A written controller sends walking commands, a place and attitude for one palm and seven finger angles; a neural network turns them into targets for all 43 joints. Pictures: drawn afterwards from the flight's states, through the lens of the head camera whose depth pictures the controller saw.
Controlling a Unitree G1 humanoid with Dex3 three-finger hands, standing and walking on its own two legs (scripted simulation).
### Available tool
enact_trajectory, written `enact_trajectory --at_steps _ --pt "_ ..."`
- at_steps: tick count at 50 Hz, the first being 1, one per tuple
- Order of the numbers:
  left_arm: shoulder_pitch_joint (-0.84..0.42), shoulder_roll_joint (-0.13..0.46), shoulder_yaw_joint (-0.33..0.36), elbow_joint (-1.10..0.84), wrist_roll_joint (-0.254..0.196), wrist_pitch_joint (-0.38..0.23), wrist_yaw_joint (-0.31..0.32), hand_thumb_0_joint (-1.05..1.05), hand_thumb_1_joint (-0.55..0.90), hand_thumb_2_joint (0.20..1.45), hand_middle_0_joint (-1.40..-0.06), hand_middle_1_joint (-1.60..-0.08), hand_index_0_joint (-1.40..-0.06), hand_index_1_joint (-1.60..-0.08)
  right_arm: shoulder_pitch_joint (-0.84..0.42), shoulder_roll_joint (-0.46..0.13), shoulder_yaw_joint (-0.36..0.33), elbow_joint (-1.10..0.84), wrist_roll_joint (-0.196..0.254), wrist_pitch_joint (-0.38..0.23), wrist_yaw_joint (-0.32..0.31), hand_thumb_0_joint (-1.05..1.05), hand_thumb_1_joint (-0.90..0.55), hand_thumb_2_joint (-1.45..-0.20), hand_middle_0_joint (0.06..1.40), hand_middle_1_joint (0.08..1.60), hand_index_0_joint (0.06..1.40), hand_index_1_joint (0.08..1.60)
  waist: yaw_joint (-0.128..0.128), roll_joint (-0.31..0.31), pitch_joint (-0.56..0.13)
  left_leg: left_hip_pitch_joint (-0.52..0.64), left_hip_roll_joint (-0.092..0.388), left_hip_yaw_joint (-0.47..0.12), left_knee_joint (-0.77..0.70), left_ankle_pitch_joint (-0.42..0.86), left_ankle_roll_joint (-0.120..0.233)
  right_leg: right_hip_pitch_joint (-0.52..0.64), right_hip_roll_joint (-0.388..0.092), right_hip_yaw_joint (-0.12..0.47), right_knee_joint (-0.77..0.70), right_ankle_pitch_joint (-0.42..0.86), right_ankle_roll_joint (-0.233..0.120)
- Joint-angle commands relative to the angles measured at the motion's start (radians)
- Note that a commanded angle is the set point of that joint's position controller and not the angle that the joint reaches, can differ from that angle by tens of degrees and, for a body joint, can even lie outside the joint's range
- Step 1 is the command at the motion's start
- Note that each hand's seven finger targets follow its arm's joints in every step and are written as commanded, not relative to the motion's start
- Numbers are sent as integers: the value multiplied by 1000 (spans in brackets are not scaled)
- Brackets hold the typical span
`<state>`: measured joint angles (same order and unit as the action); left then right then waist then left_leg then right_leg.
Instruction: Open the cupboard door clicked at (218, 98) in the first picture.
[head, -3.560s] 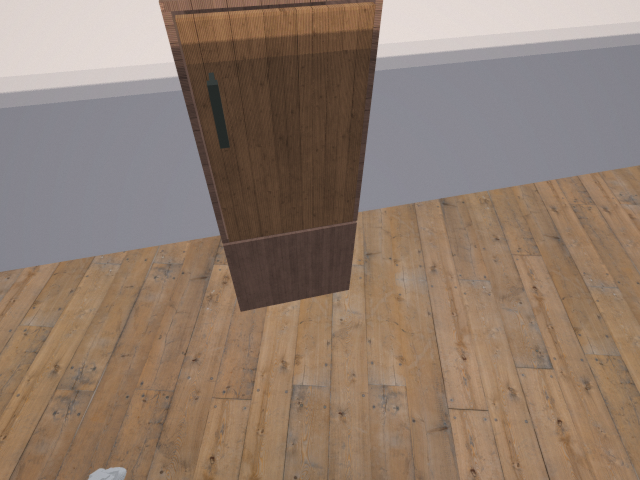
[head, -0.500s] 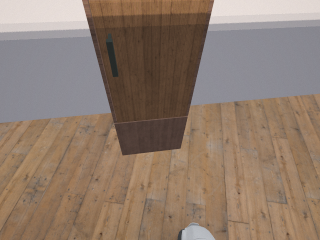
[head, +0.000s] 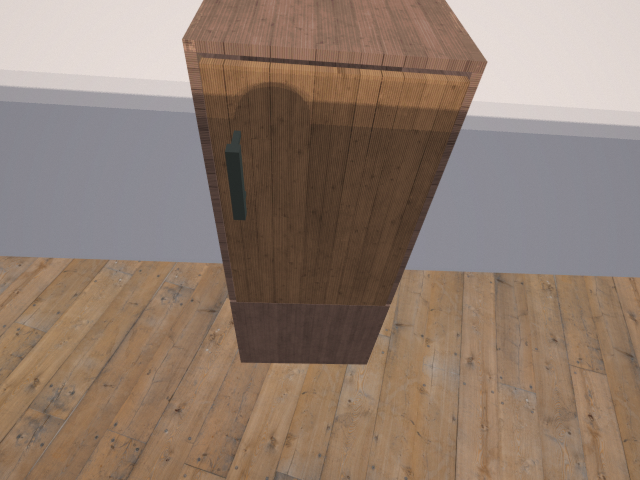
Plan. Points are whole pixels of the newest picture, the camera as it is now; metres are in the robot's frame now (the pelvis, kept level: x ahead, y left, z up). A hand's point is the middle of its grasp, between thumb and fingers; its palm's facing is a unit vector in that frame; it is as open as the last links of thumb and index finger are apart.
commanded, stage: come to a stop and stand still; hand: left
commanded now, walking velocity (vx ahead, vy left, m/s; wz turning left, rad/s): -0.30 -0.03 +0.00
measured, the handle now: (238, 176) +0.53 +0.19 +0.06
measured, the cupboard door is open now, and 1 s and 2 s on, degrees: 0 0 0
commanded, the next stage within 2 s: look again from close up in 1.20 s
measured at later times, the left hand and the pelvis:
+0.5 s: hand out of the picture -0.01 +0.12 -0.15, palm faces +0.07 -0.96 -0.26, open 7.4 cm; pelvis -0.03 -0.06 +0.01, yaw +0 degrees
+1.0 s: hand out of the picture -0.04 +0.18 -0.17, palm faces +0.04 -0.98 -0.20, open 7.4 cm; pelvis -0.04 +0.00 +0.00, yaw -1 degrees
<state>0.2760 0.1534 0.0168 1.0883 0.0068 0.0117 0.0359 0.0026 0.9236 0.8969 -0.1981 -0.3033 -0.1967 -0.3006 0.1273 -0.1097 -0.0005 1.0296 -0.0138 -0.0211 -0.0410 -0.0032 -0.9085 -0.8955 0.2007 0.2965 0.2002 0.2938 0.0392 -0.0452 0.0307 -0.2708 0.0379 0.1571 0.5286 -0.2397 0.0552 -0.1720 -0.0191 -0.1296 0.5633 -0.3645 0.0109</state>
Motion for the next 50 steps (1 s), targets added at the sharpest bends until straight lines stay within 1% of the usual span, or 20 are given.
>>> enact_trajectory --at_steps 1,3,6,9,11,12,13,14,16,19,23,31,33,35,37,39,42,45,47,50 --pt "67 100 39 -60 6 15 8 0 900 900 -200 -300 -200 -300 99 -218 -69 -19 0 22 -21 0 -900 -900 200 300 200 300 -46 189 -72 271 335 -258 -143 968 157 -227 -46 111 293 -176 15" --pt "54 87 47 -75 10 18 7 0 900 900 -200 -300 -200 -300 67 -233 -83 -39 -4 35 -17 0 -900 -900 200 300 200 300 -50 128 -101 281 337 -230 -124 915 165 -268 -37 123 390 -181 20" --pt "63 63 55 -97 9 24 8 0 900 900 -200 -300 -200 -300 27 -225 -94 -59 -8 43 -7 0 -900 -900 200 300 200 300 -42 138 -146 243 306 -185 -115 757 146 -250 -35 123 398 -152 25" --pt "95 47 50 -99 11 18 3 0 900 900 -200 -300 -200 -300 -15 -217 -98 -70 -10 43 6 0 -900 -900 200 300 200 300 -26 198 -142 143 275 -160 -119 546 110 -140 -40 81 213 -75 15" --pt "163 54 45 -73 18 5 2 0 900 900 -200 -300 -200 -300 -30 -204 -94 -66 -4 46 16 0 -900 -900 200 300 200 300 8 143 -132 54 211 -129 -54 277 49 -17 -37 56 -26 130 21" --pt "159 100 46 -72 26 -6 6 0 900 900 -200 -300 -200 -300 -3 -157 -87 -62 5 45 24 0 -900 -900 200 300 200 300 5 13 -100 -19 124 -99 21 66 -8 16 -87 131 -173 220 12" --pt "101 178 49 -90 31 -17 8 0 900 900 -200 -300 -200 -300 13 -94 -73 -79 13 51 32 0 -900 -900 200 300 200 300 -27 -198 -36 -121 12 -44 111 -188 -70 -41 -281 376 -275 217 -62" --pt "85 226 55 -116 27 -11 3 0 900 900 -200 -300 -200 -300 -14 -114 -75 -96 5 64 38 0 -900 -900 200 300 200 300 1 -158 -9 -87 -5 -96 220 -281 -71 -162 -376 436 -346 121 -146" --pt "49 223 59 -109 27 -16 5 0 900 900 -200 -300 -200 -300 -48 -138 -77 -97 -6 78 38 0 -900 -900 200 300 200 300 2 -192 57 -170 3 -171 380 -244 -62 -181 -364 492 -357 128 -169" --pt "28 202 57 -117 23 -22 6 0 900 900 -200 -300 -200 -300 35 -157 -78 -55 -9 71 45 0 -900 -900 200 300 200 300 -15 -99 27 -225 -4 -174 489 -138 -82 -51 -302 339 -275 339 -144" --pt "103 203 64 -104 21 -26 15 0 900 900 -200 -300 -200 -300 34 -168 -74 -72 -11 72 45 0 -900 -900 200 300 200 300 21 -101 -11 -277 -5 -180 509 -120 -109 80 -323 324 -242 484 -156" --pt "60 230 74 -107 32 -13 2 0 900 900 -200 -300 -200 -300 64 -141 -59 -83 3 52 44 0 -900 -900 200 300 200 300 19 -168 -19 -86 -20 -111 197 -170 -92 -3 -285 292 -277 276 -156" --pt "22 224 74 -106 28 -7 0 0 900 900 -200 -300 -200 -300 128 -134 -55 -61 4 43 39 0 -900 -900 200 300 200 300 -13 -185 -29 18 -31 -89 45 -97 -85 -48 -247 256 -248 238 -125" --pt "-8 186 63 -104 14 2 -2 0 900 900 -200 -300 -200 -300 206 -149 -51 -23 5 26 31 0 -900 -900 200 300 200 300 -49 -73 -32 201 -5 -100 -147 19 -74 -178 -176 204 -167 104 -66" --pt "11 92 45 -119 8 11 -9 0 900 900 -200 -300 -200 -300 196 -263 -66 -43 -5 20 22 0 -900 -900 200 300 200 300 -35 246 0 83 252 -387 -289 -35 25 -216 -45 61 28 -54 10" --pt "-22 79 36 -96 17 18 -10 0 900 900 -200 -300 -200 -300 111 -230 -55 -44 -10 15 14 0 -900 -900 200 300 200 300 -26 291 78 -79 229 -389 -385 -169 70 -161 -45 77 143 -74 13" --pt "26 80 27 -51 14 12 -18 0 900 900 -200 -300 -200 -300 78 -181 -37 -26 -6 12 2 0 -900 -900 200 300 200 300 0 222 54 -9 177 -278 -309 82 68 -135 -54 98 134 -33 5" --pt "72 79 16 -17 10 -7 -15 0 900 900 -200 -300 -200 -300 105 -177 -36 0 1 3 -1 0 -900 -900 200 300 200 300 8 121 -14 83 126 -221 -179 277 35 -32 -54 107 -138 165 12" --pt "65 120 13 -3 9 -23 -8 0 900 900 -200 -300 -200 -300 144 -146 -33 16 12 -4 4 0 -900 -900 200 300 200 300 -23 39 -40 88 76 -188 -142 246 -17 35 -125 177 -195 386 -16" --pt "29 109 6 11 6 -29 -6 0 900 900 -200 -300 -200 -300 158 -143 -31 47 8 1 5 0 -900 -900 200 300 200 300 -40 -49 -26 126 71 -175 -161 194 -38 -1 -122 173 -189 385 -24"
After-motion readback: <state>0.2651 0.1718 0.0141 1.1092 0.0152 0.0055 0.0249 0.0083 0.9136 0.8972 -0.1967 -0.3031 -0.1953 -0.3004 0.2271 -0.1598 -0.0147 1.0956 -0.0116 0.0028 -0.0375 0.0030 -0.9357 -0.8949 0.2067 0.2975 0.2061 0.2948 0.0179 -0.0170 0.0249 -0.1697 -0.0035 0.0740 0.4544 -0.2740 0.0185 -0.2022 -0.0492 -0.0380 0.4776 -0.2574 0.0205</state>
